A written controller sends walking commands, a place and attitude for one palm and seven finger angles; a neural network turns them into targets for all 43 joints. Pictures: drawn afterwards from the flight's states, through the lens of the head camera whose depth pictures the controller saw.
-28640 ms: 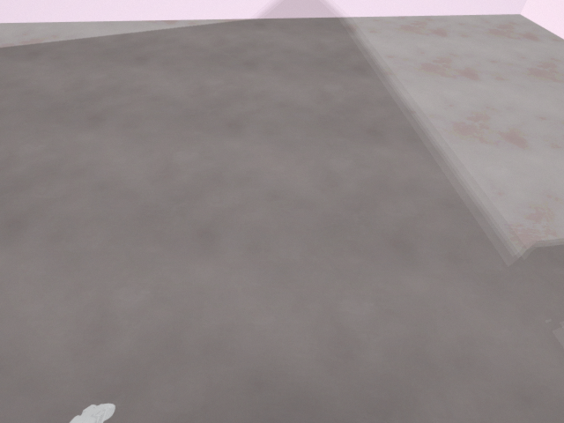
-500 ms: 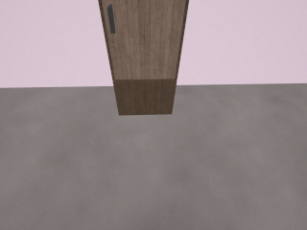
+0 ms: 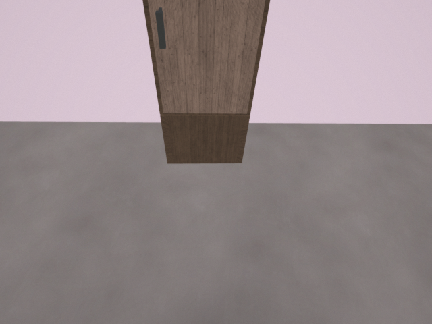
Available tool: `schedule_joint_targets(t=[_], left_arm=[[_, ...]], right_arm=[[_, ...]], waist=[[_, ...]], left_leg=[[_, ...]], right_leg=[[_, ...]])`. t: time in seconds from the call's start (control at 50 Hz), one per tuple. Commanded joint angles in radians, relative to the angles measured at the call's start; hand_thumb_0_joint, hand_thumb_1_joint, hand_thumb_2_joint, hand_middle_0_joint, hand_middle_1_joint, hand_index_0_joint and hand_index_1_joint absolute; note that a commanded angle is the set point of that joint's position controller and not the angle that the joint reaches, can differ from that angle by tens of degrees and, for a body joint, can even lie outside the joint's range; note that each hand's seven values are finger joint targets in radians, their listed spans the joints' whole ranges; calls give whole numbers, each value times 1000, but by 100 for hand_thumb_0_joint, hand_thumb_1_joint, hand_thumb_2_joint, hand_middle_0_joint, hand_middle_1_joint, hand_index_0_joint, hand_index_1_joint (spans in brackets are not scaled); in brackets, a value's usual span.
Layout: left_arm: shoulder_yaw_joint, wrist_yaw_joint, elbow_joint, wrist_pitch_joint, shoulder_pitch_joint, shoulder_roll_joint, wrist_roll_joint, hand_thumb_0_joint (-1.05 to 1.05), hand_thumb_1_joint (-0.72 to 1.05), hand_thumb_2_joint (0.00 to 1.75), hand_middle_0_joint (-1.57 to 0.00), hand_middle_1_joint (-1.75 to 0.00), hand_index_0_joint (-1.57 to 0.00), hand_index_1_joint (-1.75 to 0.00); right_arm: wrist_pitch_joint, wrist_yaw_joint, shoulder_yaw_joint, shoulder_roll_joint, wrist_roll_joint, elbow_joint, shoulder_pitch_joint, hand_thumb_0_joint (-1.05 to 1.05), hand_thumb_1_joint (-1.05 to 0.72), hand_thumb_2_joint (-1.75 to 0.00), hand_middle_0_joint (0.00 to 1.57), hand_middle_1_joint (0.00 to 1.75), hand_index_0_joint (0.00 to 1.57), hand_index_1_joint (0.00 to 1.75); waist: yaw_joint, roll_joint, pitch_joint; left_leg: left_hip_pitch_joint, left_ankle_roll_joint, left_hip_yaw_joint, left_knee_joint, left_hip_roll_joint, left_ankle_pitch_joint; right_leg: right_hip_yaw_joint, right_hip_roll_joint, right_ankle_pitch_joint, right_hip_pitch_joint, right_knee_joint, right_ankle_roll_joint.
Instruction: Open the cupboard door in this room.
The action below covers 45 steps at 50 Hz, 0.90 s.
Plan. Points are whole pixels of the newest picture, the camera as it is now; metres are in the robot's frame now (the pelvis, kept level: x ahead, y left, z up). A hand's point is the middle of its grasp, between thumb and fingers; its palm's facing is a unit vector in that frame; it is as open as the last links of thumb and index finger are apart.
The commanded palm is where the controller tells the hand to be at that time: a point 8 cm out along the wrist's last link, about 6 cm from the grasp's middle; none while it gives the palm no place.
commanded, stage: walk to a spot facing it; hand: left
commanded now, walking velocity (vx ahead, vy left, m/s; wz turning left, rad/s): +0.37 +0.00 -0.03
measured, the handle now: (161, 28) +1.08 +0.28 +0.06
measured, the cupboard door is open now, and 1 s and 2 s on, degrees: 0 0 0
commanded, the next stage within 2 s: take the last steps up to it in 0.50 s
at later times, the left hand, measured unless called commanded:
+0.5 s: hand out of the picture +0.02 +0.08 -0.15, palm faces +0.13 -0.98 -0.18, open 7.4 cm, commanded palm none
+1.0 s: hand (153, 234) +0.36 +0.19 -0.18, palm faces +0.18 -0.97 -0.19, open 7.4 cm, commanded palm none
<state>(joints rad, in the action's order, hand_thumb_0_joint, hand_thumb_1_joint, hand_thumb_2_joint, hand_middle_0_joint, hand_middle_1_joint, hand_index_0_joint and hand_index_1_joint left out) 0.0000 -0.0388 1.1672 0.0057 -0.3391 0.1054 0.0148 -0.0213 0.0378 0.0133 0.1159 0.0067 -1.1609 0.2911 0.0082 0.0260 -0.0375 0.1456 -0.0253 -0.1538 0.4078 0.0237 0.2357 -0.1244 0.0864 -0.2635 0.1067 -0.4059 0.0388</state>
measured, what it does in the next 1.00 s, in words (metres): walks ahead: left foot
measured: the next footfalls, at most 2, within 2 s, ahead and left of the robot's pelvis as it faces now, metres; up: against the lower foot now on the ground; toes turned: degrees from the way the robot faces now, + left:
left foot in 0.74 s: +0.33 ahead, +0.07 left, +0.00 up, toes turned +15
right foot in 1.24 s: +0.58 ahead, -0.13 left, +0.00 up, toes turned -2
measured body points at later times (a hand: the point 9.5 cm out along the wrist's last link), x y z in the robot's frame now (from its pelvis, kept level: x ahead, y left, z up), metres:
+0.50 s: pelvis +0.11 -0.05 +0.00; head +0.14 -0.08 +0.45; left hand +0.01 +0.13 -0.14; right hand +0.15 -0.28 -0.17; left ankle +0.14 +0.11 -0.65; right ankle +0.03 -0.11 -0.74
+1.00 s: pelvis +0.33 +0.00 +0.00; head +0.36 +0.01 +0.44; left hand +0.35 +0.24 -0.16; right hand +0.39 -0.24 -0.15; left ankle +0.29 +0.06 -0.74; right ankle +0.35 -0.15 -0.66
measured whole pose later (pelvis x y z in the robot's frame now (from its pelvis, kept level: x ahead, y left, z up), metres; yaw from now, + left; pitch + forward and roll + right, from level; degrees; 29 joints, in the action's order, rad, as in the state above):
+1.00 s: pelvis +0.33 +0.00 +0.00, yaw +7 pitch +1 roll +1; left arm -0.06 -0.01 1.02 0.02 -0.19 0.18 0.03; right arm -0.08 0.03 0.05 0.17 0.01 -1.06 0.24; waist 0.02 0.04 -0.06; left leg 0.16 -0.09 -0.16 0.41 -0.05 0.28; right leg -0.03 0.15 -0.28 0.58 -1.14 0.04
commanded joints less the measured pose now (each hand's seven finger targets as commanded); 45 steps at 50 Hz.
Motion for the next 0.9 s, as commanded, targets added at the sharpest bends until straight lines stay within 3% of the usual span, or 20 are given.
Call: schedule_joint_targets(t=[0.0,0.04,0.1,0.16,0.2,0.22,0.24,0.26,0.3,0.34,0.44,0.6,0.66,0.68,0.7,0.72,0.74,0.78,0.82,0.88], left_arm=[[-19,14,-34,5,-65,71,10,0,90,90,-20,-30,-20,-30],[-19,26,-53,2,-44,55,18,0,90,90,-20,-30,-20,-30],[-26,36,-94,5,13,45,14,0,90,90,-20,-30,-20,-30],[-33,45,-100,22,-23,37,11,0,90,90,-20,-30,-20,-30],[-44,42,-46,33,-185,61,13,0,90,90,-20,-30,-20,-30],[-61,30,-27,40,-265,143,21,0,90,90,-20,-30,-20,-30],[-74,16,-15,39,-342,208,8,0,90,90,-20,-30,-20,-30],[-70,7,-20,38,-304,201,2,0,90,90,-20,-30,-20,-30],[-60,6,-33,54,-219,140,4,0,90,90,-20,-30,-20,-30],[-43,8,-45,67,-183,92,4,0,90,90,-20,-30,-20,-30],[-31,6,-17,92,-242,92,10,0,90,90,-20,-30,-20,-30],[-28,-5,-7,80,-251,112,13,0,90,90,-20,-30,-20,-30],[-39,-3,-13,83,-206,172,7,0,90,90,-20,-30,-20,-30],[-42,-2,-24,85,-179,189,0,0,90,90,-20,-30,-20,-30],[-44,5,-35,86,-186,175,-12,0,90,90,-20,-30,-20,-30],[-34,15,-56,86,-226,103,-30,0,90,90,-20,-30,-20,-30],[-30,8,-97,76,-156,108,-22,0,90,90,-20,-30,-20,-30],[-33,5,-112,66,-63,74,-8,0,90,90,-20,-30,-20,-30],[-44,22,-101,47,-64,69,7,0,90,90,-20,-30,-20,-30],[-49,30,-105,16,-92,47,18,0,90,90,-20,-30,-20,-30]], right_arm=[[5,-7,40,120,9,17,101,0,-90,-90,20,30,20,30],[6,-8,57,154,9,22,120,0,-90,-90,20,30,20,30],[-4,-10,61,156,17,18,160,0,-90,-90,20,30,20,30],[-11,-12,60,155,20,38,98,0,-90,-90,20,30,20,30],[-11,-14,55,132,15,64,33,0,-90,-90,20,30,20,30],[-14,-19,43,70,2,96,11,0,-90,-90,20,30,20,30],[-11,-31,39,69,6,147,-69,0,-90,-90,20,30,20,30],[-8,-36,52,97,14,157,-99,0,-90,-90,20,30,20,30],[-3,-42,59,80,16,130,-87,0,-90,-90,20,30,20,30],[-1,-48,61,59,18,97,-28,0,-90,-90,20,30,20,30],[10,-51,55,39,9,104,-44,0,-90,-90,20,30,20,30],[-5,-61,20,49,9,204,-252,0,-90,-90,20,30,20,30],[-19,-46,30,88,14,160,-78,0,-90,-90,20,30,20,30],[-23,-42,42,120,19,123,52,0,-90,-90,20,30,20,30],[-26,-33,59,190,29,98,173,0,-90,-90,20,30,20,30],[-33,-22,84,283,29,75,248,0,-90,-90,20,30,20,30],[-21,-19,86,310,-1,77,237,0,-90,-90,20,30,20,30],[-43,-6,68,210,4,98,102,0,-90,-90,20,30,20,30],[-61,-5,43,138,11,111,41,0,-90,-90,20,30,20,30],[-71,-11,47,109,12,115,17,0,-90,-90,20,30,20,30]], waist=[[-26,-129,-105],[-33,-211,-151],[-48,-197,-181],[-3,-107,-111],[78,28,-51],[111,274,-51],[153,378,-101],[121,245,-155],[68,145,-242],[28,10,-198],[18,76,-97],[31,121,-120],[-56,138,5],[-116,122,93],[-156,47,208],[-143,-195,314],[-128,-127,310],[-78,-46,71],[-24,-50,-12],[24,-75,-12]], left_leg=[[31,-28,203,-186,164,386],[57,-80,308,-259,241,531],[22,-157,386,-278,312,465],[100,-129,293,-213,280,375],[255,-62,164,14,162,352],[447,-16,43,270,44,330],[568,1,28,502,3,347],[589,-6,112,615,40,276],[605,-9,147,730,81,112],[560,5,145,749,92,3],[571,36,91,724,53,-85],[449,-2,-47,346,-12,-65],[187,-58,-64,232,-77,-64],[30,-77,-30,143,-68,-139],[-236,-125,103,140,50,-369],[-472,-269,501,115,354,-726],[-400,-324,568,30,423,-731],[-180,-268,459,-55,378,-593],[-11,-192,319,-107,296,-501],[97,-158,202,-157,228,-401]], right_leg=[[-5,3,-194,186,-44,-39],[-53,-34,-194,270,-211,-37],[-3,5,-233,403,-375,-48],[-8,5,-173,231,-234,-45],[2,-3,-78,-46,-28,-43],[250,168,-277,-165,123,-89],[542,338,-467,-133,310,-157],[592,361,-569,-40,359,-181],[503,333,-457,55,342,-144],[305,268,-183,38,285,-117],[9,172,533,-108,187,-18],[-81,179,933,-168,110,-99],[-100,202,1140,-171,-125,-102],[-111,192,1069,-132,-306,-81],[-116,131,733,49,-526,-56],[-76,-31,-182,348,-876,-27],[49,-34,-339,408,-1021,-49],[117,32,-194,518,-1037,-38],[121,61,-123,451,-942,-25],[100,60,-54,394,-833,-6]])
